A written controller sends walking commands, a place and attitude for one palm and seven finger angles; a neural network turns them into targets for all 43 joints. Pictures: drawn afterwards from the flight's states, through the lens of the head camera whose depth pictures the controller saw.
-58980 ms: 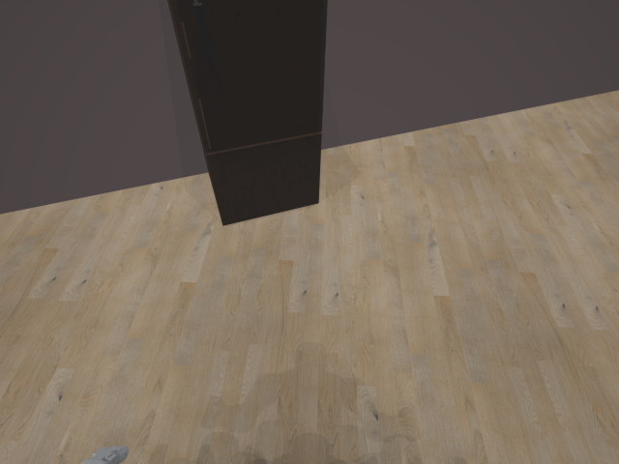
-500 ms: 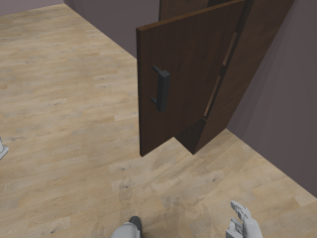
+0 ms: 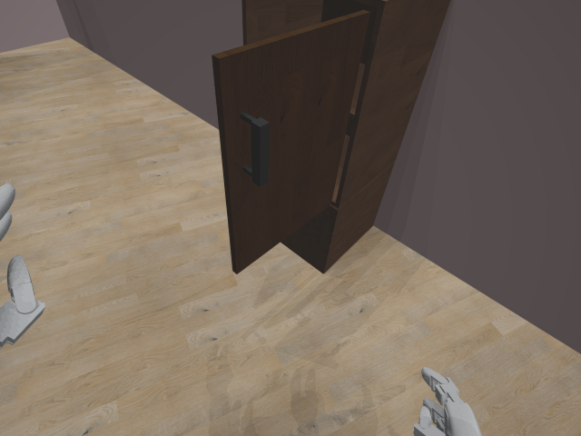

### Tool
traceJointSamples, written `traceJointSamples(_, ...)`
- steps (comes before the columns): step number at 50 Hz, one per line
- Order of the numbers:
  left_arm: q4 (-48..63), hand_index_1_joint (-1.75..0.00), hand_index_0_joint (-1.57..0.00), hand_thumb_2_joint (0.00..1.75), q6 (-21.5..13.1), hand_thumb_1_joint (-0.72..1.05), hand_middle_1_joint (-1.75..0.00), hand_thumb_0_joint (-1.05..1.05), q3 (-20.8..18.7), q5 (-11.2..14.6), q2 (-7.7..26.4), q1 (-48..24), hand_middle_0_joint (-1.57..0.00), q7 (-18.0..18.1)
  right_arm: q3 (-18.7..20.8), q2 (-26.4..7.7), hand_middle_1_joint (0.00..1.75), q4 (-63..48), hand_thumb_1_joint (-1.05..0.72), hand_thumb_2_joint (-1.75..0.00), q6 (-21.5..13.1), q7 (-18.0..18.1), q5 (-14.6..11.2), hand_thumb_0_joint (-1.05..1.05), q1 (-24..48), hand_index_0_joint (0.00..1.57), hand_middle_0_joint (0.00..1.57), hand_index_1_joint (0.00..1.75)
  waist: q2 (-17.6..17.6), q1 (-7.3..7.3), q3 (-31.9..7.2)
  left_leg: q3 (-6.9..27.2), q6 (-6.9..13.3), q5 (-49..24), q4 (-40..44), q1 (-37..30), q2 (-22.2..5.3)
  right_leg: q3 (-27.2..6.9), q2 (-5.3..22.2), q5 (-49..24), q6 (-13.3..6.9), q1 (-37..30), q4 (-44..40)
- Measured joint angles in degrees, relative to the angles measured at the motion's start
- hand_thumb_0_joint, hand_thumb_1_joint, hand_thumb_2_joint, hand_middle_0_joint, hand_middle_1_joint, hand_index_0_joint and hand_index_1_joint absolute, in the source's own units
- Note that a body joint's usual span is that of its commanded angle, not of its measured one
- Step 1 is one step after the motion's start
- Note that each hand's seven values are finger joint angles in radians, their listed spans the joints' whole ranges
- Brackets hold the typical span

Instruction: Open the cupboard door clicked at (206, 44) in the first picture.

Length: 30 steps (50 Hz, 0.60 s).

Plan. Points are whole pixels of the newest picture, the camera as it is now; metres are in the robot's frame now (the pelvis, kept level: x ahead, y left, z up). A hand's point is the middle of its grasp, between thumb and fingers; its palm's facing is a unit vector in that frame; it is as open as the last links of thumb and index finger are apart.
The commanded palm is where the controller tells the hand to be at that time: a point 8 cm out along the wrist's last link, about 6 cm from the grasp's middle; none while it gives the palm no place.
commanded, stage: stop stepping back and stand still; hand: left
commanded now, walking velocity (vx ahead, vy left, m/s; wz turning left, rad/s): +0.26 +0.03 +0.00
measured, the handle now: (253, 149) +0.61 +0.09 +0.07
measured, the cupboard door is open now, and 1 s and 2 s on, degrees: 88 88 88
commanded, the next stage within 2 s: let the arm hang, fingers relaxed in 0.34 s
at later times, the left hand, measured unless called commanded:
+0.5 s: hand (64, 331) +0.20 +0.25 +0.12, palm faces +0.32 -0.80 -0.51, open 7.4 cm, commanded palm none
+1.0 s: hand out of the picture -0.06 +0.18 -0.17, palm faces +0.11 -0.97 -0.23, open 7.2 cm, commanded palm none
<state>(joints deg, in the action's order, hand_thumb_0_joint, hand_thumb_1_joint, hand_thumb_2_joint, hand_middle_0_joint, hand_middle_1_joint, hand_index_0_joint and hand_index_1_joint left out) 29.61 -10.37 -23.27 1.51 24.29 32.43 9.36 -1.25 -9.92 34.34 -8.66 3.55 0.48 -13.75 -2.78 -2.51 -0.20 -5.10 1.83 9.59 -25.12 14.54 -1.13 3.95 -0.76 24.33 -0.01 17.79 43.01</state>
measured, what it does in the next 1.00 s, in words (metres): steps on the spot: right foot, then left foot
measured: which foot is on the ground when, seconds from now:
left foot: down 0.00-0.10, up 0.12-0.44, down 0.46-1.00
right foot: up 0.00-0.08, down 0.10-1.00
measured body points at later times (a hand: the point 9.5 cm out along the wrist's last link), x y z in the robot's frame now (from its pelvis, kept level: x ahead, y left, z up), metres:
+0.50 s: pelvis -0.01 +0.00 -0.01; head -0.01 -0.02 +0.44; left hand +0.18 +0.29 +0.14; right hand +0.13 -0.27 -0.11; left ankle +0.02 +0.13 -0.74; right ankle -0.03 -0.08 -0.73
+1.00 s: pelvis -0.03 +0.00 +0.00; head -0.01 -0.01 +0.45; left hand -0.07 +0.23 -0.15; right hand +0.02 -0.24 -0.16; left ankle -0.02 +0.11 -0.74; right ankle -0.02 -0.10 -0.74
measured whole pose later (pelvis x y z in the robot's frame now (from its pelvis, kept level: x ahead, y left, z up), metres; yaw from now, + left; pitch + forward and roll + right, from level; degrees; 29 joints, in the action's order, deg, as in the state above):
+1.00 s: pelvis -0.03 +0.00 +0.00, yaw +4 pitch -2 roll +0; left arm -62.0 1.1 -0.7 -0.8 10.8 18.4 1.5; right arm 0.4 -11.0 60.6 1.7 1.9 0.8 -13.8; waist 1.0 1.0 3.6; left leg -1.2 0.4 12.6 -26.1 11.8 -0.5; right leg 2.3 -2.3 12.9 -2.5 10.0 24.5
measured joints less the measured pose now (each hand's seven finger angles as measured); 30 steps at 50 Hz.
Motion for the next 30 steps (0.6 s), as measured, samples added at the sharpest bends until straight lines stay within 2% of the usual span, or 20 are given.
traceJointSamples(3, 0.47, -0.30, -0.22, 0.90, -0.73, 0.89, -0.30, 0.02, -0.78, -0.19, 1.08, 3.07, -0.21, 0.07, 0.31, -0.14, 0.30, -0.12, -0.90, -0.90, 1.20, 0.38, 0.00, 0.01, -2.16, 0.21, 0.20, 0.30, 1.88, 0.13, -1.10, 0.32, -0.60, 2.38, -1.34, 1.78, -1.05, 3.25, -0.28, 0.82, -0.82, -4.15, -7.16)
traceJointSamples(4, 0.20, -0.30, -0.22, 0.90, -0.81, 0.89, -0.30, 0.02, -1.31, -0.26, 1.69, 3.45, -0.21, 0.15, 0.48, -0.28, 0.30, -0.13, -0.90, -0.90, 1.64, 0.57, 0.01, 0.01, -2.70, 0.21, 0.20, 0.30, 2.13, 0.28, -1.43, 0.35, -0.66, 4.79, -3.44, 3.32, -0.96, 3.28, -0.32, 1.42, -1.39, -6.15, -10.73)
traceJointSamples(5, -0.20, -0.30, -0.22, 0.90, -0.89, 0.89, -0.30, 0.02, -1.83, -0.39, 2.11, 3.31, -0.21, 0.16, 0.75, -0.59, 0.30, 0.01, -0.90, -0.90, 2.14, 0.65, -0.03, 0.01, -2.85, 0.21, 0.21, 0.30, 2.47, 0.82, -1.50, 0.34, -0.68, 8.86, -7.15, 5.65, -1.03, 2.62, -0.54, -0.07, -2.85, -6.70, -13.47)
traceJointSamples(7, -1.88, -0.30, -0.22, 0.90, -1.13, 0.89, -0.30, 0.01, -1.84, -0.22, 1.26, 1.65, -0.21, -0.16, 1.30, -1.67, 0.30, 2.16, -0.90, -0.90, 3.18, 0.69, 0.00, 0.01, -1.95, 0.21, 0.21, 0.30, 3.54, 2.65, -0.21, 2.54, -1.10, 13.24, -20.10, 10.68, -0.65, 2.26, -0.99, -7.40, -4.82, -5.54, -13.07)
traceJointSamples(9, -4.74, -0.30, -0.22, 0.90, -1.86, 0.88, -0.30, 0.01, -1.40, -0.07, -0.69, 0.11, -0.21, -0.40, 1.63, -2.58, 0.30, 4.83, -0.91, -0.90, 3.56, 0.38, -0.06, 0.01, -1.55, 0.21, 0.20, 0.30, 3.96, 3.64, 0.27, 3.75, -1.69, 11.82, -30.67, 14.13, 0.02, 1.65, -1.01, -7.75, -5.11, -6.11, -13.35)
traceJointSamples(12, -9.01, -0.30, -0.22, 0.90, -2.28, 0.89, -0.30, 0.01, -0.46, -0.09, -3.64, -1.03, -0.21, -0.53, 2.00, -3.38, 0.30, 6.04, -0.91, -0.90, 3.60, 0.38, -0.35, 0.01, -2.47, 0.21, 0.20, 0.30, 4.04, 3.49, -0.63, 3.35, -2.23, 6.40, -35.56, 15.96, -0.41, 1.11, -0.48, -8.04, -4.77, -7.69, -15.79)
traceJointSamples(14, -10.89, -0.30, -0.22, 0.90, -2.47, 0.89, -0.30, 0.01, 0.72, -0.35, -4.90, -2.15, -0.21, -0.54, 2.28, -3.85, 0.30, 6.08, -0.91, -0.90, 3.12, 0.77, -0.42, 0.01, -2.83, 0.21, 0.20, 0.30, 4.06, 3.00, -0.67, 2.80, -1.98, 4.35, -32.88, 15.19, -1.12, 1.27, -0.05, -8.59, -4.55, -8.57, -17.05)
traceJointSamples(17, -11.00, -0.30, -0.21, 0.90, -2.90, 0.89, -0.30, 0.02, 2.46, -0.84, -5.30, -3.65, -0.21, -0.60, 2.67, -4.16, 0.30, 5.78, -0.91, -0.90, 2.18, 1.23, -0.38, 0.01, -2.58, 0.20, 0.20, 0.30, 3.46, 2.45, 0.20, 1.65, -1.24, 3.60, -23.78, 11.79, -1.90, 1.63, 0.53, -8.85, -4.31, -9.20, -17.67)
traceJointSamples(21, -5.95, -0.30, -0.22, 0.90, -3.64, 0.88, -0.30, 0.02, 2.32, -0.73, -3.59, -2.86, -0.21, -0.60, 2.89, -4.06, 0.29, 4.10, -0.91, -0.90, 1.31, 1.33, -0.12, 0.01, -1.64, 0.20, 0.20, 0.30, 2.25, 2.37, 1.47, 0.60, -0.51, 3.04, -10.02, 4.73, -1.85, 1.49, 0.44, -7.99, -4.11, -8.89, -16.43)
traceJointSamples(22, -4.41, -0.30, -0.22, 0.90, -3.93, 0.88, -0.30, 0.02, 1.78, -0.52, -3.02, -2.12, -0.21, -0.55, 2.91, -4.16, 0.29, 3.40, -0.91, -0.90, 1.11, 1.28, -0.10, 0.01, -1.45, 0.20, 0.20, 0.30, 2.41, 2.36, 1.55, 0.71, -0.43, 2.21, -6.63, 2.67, -1.78, 1.45, 0.06, -7.52, -3.96, -8.58, -15.69)
traceJointSamples(23, -5.76, -0.30, -0.22, 0.90, -4.52, 0.89, -0.30, 0.01, 2.33, -1.48, -2.24, -2.86, -0.21, -1.32, 3.24, -5.01, 0.29, 3.62, -0.91, -0.90, 0.11, 0.05, -0.03, 0.01, -1.26, 0.20, 0.20, 0.30, 3.45, 2.33, 0.76, 1.48, -0.05, -1.05, -5.34, 2.39, -1.92, 2.16, -0.27, -6.76, -3.40, -6.76, -13.45)
traceJointSamples(24, -9.77, -0.30, -0.21, 0.90, -3.38, 0.89, -0.30, 0.01, 4.13, -2.20, -1.52, -5.32, -0.21, -2.79, 3.56, -6.05, 0.29, 4.19, -0.91, -0.90, 0.34, -1.26, -0.06, 0.01, -0.70, 0.20, 0.20, 0.30, 4.39, 2.23, 0.09, 2.15, -0.77, 0.48, -5.75, 3.33, -1.73, 2.61, 0.06, -5.53, -2.56, -4.33, -9.81)
traceJointSamples(25, -15.32, -0.30, -0.21, 0.90, -0.64, 0.89, -0.30, 0.01, 6.41, -2.66, -1.54, -8.34, -0.21, -4.15, 3.65, -6.78, 0.29, 4.98, -0.91, -0.90, 1.71, -2.09, -0.02, 0.01, 0.38, 0.20, 0.20, 0.30, 4.80, 2.13, -0.14, 2.40, -1.35, 2.52, -7.09, 4.52, -0.95, 1.96, 0.82, -2.15, -1.56, -1.88, -5.29)
traceJointSamples(28, -35.40, -0.30, -0.21, 0.90, 8.51, 0.90, -0.30, 0.00, 12.88, -3.33, -5.48, -15.60, -0.20, -6.65, 2.79, -7.51, 0.29, 7.05, -0.91, -0.90, 5.44, -3.03, 1.18, 0.00, 3.49, 0.20, 0.20, 0.30, 6.12, 1.20, -0.38, 2.61, -1.65, 4.06, -9.32, 7.12, 1.15, -2.32, 1.51, 6.69, 0.21, 4.41, 6.41)
traceJointSamples(30, -47.56, -0.30, -0.20, 0.90, 12.15, 0.90, -0.30, 0.01, 16.56, -3.39, -8.49, -18.17, -0.19, -7.82, 1.84, -6.58, 0.29, 7.74, -0.91, -0.90, 6.64, -3.23, 1.89, 0.00, 4.30, 0.20, 0.20, 0.30, 6.11, 0.61, 0.50, 2.78, -1.59, 3.49, -9.47, 7.49, 2.07, -4.03, 1.57, 7.19, 0.55, 5.15, 6.87)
